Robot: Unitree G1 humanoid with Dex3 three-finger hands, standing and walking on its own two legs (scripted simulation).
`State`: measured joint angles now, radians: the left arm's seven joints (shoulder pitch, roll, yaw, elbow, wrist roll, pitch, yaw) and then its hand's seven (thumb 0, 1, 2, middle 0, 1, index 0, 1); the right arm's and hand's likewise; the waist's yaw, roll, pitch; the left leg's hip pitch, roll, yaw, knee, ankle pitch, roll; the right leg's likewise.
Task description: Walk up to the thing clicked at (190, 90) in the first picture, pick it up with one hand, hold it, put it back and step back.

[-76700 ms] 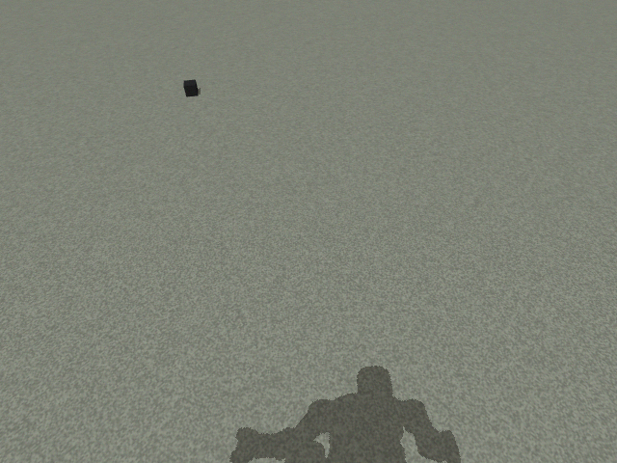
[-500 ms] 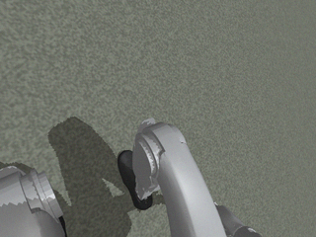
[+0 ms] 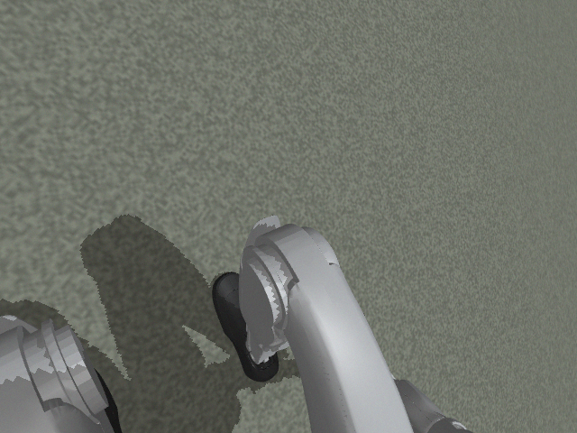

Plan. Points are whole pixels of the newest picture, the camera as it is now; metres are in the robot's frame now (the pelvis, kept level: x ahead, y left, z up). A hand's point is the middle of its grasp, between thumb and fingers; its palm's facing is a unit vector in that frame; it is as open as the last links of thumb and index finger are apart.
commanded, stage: close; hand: left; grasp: from above
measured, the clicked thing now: out of the picture +0.50 +0.37 -0.27
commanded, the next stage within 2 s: settle in 1.56 s
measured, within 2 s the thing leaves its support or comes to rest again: neither
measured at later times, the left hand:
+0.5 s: hand out of the picture +0.47 +0.36 -0.24, palm faces -0.47 -0.12 -0.88, open 13.8 cm
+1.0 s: hand out of the picture +0.47 +0.36 -0.24, palm faces -0.47 -0.12 -0.88, open 13.2 cm
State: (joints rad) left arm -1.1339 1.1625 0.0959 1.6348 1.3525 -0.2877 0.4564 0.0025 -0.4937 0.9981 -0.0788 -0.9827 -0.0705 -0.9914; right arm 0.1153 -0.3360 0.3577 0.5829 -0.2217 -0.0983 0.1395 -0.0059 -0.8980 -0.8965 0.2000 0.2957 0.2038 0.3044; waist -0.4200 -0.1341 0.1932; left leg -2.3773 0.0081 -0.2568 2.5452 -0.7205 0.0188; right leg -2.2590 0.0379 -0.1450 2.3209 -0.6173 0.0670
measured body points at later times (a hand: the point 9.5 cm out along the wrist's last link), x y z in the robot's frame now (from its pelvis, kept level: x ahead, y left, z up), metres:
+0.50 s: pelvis +0.00 +0.00 +0.00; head +0.29 +0.14 +0.31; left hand +0.49 +0.36 -0.19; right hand +0.06 -0.25 -0.05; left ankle +0.06 +0.12 -0.27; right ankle +0.13 -0.13 -0.27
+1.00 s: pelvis +0.00 +0.00 +0.00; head +0.29 +0.14 +0.31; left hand +0.49 +0.36 -0.19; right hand +0.05 -0.25 -0.05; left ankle +0.06 +0.12 -0.27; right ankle +0.13 -0.13 -0.27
